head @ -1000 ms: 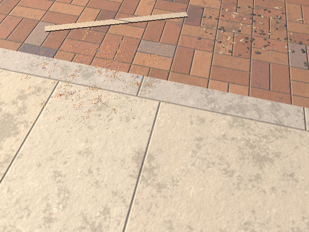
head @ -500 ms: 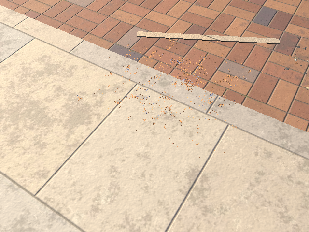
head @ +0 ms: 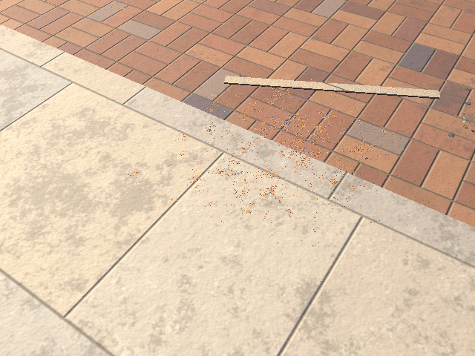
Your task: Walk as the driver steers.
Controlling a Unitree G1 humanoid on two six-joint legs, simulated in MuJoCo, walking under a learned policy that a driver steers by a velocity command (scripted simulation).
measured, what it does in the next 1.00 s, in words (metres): stands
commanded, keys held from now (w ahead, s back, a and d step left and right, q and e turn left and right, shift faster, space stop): no key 1.00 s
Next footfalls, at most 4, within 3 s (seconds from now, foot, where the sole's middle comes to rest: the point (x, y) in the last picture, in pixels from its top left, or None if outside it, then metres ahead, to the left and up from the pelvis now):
2.00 right None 0.43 -0.13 -0.77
2.54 left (223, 283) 0.75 0.10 -0.77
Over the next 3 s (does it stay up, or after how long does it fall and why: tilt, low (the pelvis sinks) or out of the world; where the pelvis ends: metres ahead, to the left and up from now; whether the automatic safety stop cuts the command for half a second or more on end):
stays up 0.80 -0.04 0.00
